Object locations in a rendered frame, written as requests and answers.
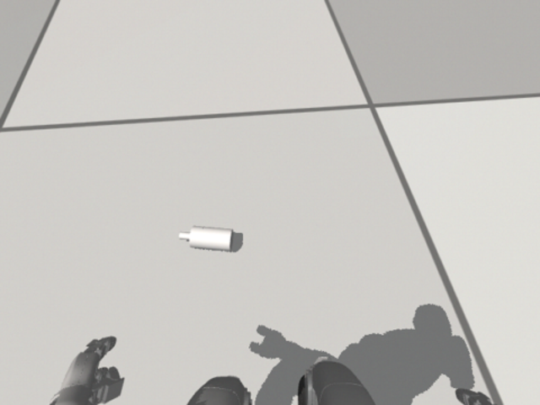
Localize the left robot hand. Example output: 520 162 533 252
61 337 125 405

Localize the bottle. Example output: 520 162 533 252
179 226 234 251

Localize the left robot arm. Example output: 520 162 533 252
48 386 94 405

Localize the right robot hand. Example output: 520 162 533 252
456 388 497 405

